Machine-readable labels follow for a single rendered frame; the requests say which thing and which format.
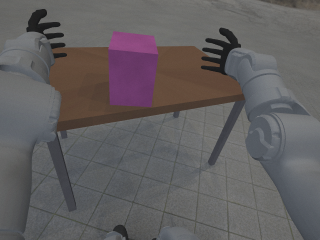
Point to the right robot upper arm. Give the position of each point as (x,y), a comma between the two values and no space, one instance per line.
(288,147)

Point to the robot left hand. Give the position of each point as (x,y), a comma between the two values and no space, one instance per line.
(33,26)

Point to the robot left forearm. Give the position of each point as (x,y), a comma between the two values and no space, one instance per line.
(30,55)

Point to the robot right hand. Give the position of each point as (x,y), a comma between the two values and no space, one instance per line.
(227,47)

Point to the right robot thigh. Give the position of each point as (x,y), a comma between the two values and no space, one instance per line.
(177,233)

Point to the robot left shin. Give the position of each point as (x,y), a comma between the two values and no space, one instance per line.
(112,234)

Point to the carton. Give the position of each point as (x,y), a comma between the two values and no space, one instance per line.
(132,62)

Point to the left robot upper arm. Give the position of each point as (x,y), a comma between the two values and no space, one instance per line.
(29,114)

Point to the table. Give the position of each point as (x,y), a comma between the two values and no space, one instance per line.
(82,78)

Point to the robot right forearm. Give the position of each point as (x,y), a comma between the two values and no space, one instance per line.
(261,84)

